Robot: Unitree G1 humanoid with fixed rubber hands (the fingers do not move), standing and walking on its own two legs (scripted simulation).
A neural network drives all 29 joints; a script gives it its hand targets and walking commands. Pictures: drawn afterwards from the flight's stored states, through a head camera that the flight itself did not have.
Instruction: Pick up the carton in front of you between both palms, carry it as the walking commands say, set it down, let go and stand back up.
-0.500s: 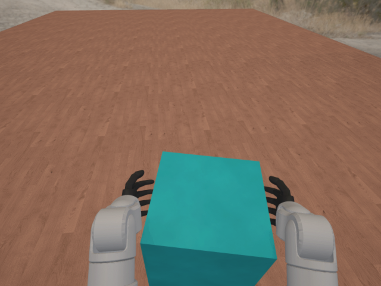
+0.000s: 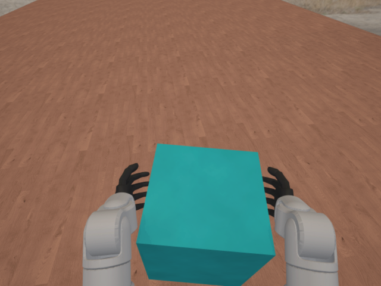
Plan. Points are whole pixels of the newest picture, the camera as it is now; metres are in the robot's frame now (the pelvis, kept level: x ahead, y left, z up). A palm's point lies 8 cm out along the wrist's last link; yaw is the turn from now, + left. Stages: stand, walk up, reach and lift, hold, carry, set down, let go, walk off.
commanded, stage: carry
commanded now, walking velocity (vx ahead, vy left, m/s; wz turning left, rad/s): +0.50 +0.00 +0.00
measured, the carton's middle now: (200, 219) +0.28 +0.00 +0.03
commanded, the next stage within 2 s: none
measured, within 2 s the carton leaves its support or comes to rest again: neither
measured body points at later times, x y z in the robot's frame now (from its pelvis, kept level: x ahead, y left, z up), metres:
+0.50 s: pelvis +0.33 +0.02 -0.01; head +0.30 +0.02 +0.44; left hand +0.61 +0.16 +0.09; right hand +0.60 -0.14 +0.09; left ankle +0.45 +0.11 -0.73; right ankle +0.13 -0.09 -0.72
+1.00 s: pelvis +0.62 -0.01 +0.00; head +0.62 -0.02 +0.45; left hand +0.92 +0.14 +0.10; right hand +0.91 -0.16 +0.08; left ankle +0.47 +0.10 -0.70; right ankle +0.73 -0.09 -0.73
